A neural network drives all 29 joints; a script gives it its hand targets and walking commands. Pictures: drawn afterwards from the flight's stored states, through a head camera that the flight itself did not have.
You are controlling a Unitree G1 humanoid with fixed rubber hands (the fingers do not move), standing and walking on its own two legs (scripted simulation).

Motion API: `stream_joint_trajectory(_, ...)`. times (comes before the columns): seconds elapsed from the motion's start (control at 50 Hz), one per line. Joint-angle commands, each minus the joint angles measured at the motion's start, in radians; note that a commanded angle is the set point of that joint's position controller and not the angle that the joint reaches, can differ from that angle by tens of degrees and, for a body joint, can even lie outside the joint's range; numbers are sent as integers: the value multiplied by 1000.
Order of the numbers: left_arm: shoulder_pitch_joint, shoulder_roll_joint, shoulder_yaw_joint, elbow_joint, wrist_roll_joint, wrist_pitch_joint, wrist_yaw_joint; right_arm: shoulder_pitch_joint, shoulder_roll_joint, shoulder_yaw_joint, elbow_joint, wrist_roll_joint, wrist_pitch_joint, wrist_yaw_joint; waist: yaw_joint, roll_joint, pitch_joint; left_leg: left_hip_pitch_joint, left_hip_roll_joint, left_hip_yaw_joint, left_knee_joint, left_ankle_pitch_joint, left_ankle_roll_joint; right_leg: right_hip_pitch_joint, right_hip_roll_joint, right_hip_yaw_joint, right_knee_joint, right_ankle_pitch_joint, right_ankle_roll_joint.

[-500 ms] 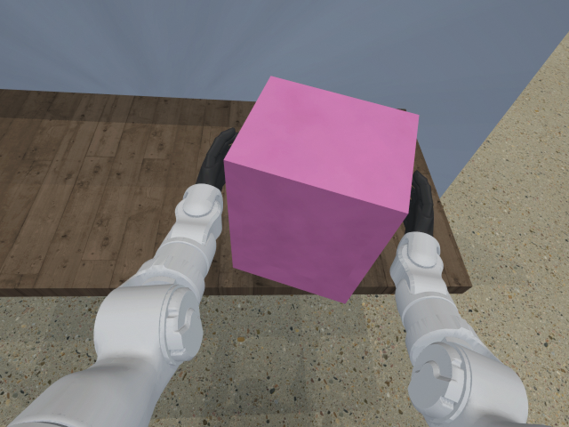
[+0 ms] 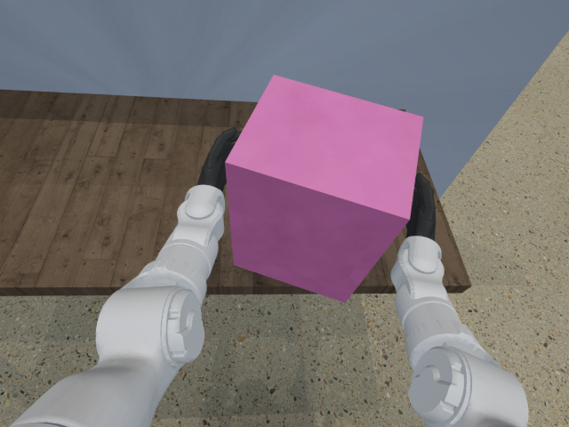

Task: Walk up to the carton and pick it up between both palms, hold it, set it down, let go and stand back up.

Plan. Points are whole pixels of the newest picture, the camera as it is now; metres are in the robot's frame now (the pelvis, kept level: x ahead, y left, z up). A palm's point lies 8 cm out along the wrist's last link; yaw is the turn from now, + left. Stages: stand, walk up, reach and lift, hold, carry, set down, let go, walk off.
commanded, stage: reach and lift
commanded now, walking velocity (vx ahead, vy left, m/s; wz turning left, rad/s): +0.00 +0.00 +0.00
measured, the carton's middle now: (313, 202) +0.45 -0.05 +0.02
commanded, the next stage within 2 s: none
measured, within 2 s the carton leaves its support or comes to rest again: leaves its support in 0.02 s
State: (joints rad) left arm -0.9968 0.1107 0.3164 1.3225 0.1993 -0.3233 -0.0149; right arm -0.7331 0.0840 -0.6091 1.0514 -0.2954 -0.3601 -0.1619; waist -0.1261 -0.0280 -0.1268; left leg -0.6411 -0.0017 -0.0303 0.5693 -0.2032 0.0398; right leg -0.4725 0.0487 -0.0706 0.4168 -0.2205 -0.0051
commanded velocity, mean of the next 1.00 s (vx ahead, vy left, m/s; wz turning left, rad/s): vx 0.00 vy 0.00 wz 0.00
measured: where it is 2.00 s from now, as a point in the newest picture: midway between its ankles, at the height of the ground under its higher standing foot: outside the picture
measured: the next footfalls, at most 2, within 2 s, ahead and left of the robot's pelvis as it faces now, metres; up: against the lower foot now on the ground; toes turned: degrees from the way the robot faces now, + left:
none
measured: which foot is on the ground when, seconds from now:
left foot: down 0.00-1.00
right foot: down 0.00-1.00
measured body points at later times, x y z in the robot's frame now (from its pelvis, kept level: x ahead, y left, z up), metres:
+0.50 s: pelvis -0.02 +0.00 +0.00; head +0.05 +0.06 +0.44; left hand +0.45 +0.11 +0.08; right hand +0.37 -0.19 +0.07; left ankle +0.03 +0.08 -0.73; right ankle -0.03 -0.12 -0.73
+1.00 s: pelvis -0.03 +0.00 +0.00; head -0.01 +0.05 +0.45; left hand +0.43 +0.11 +0.11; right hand +0.36 -0.20 +0.11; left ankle +0.03 +0.08 -0.73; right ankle -0.03 -0.12 -0.73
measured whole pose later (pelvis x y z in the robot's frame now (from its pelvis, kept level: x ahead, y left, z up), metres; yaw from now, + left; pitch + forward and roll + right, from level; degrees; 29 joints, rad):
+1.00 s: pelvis -0.03 +0.00 +0.00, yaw +0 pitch +14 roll -4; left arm -0.95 0.07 0.32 1.26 0.20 -0.21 0.04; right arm -0.72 0.02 -0.47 1.02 -0.20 -0.26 -0.16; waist -0.13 -0.02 -0.22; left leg -0.63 0.00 -0.03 0.53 -0.14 0.04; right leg -0.46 0.05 -0.07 0.39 -0.17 -0.01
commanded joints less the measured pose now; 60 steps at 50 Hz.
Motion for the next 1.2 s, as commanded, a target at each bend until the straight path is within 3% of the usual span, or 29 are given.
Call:
stream_joint_trajectory(0.0, -444, -594, -115, 3, 192, -78, -109, -607, 541, 298, -86, -183, -156, 183, 53, 166, -747, 674, 54, 69, -43, 593, -142, 129, -32, -32, -26, 539, -4)
stream_joint_trajectory(0.2, -464, -587, -151, -18, 190, -90, -94, -612, 493, 311, -84, -201, -198, 177, 76, 167, -740, 696, 64, 78, -84, 522, -132, 82, -17, -42, -80, 367, -25)
stream_joint_trajectory(0.44, -448, -609, -225, -82, 135, -24, -64, -616, 432, 362, -147, -173, -129, 197, 88, 170, -748, 711, 71, 73, -121, 412, -124, 62, -2, -51, -103, 239, -37)
stream_joint_trajectory(0.82, -406, -725, -343, -207, 42, 60, -44, -655, 436, 554, -197, 24, -21, 232, 101, 190, -780, 856, 82, 37, -86, 647, -153, 115, 22, -40, -103, 329, -28)
stream_joint_trajectory(1.0, -495, -753, -400, -297, -25, 132, -26, -752, 448, 635, -270, 132, 74, 238, 103, 173, -764, 831, 74, 20, -129, 465, -139, 113, 19, -26, -118, 207, -30)
stream_joint_trajectory(1.18, -669, -722, -363, -316, -41, 262, -14, -926, 424, 584, -269, 195, 180, 240, 112, 145, -616, 737, 62, 14, -229, 73, -96, 125, -3, -1, -125, -9, -24)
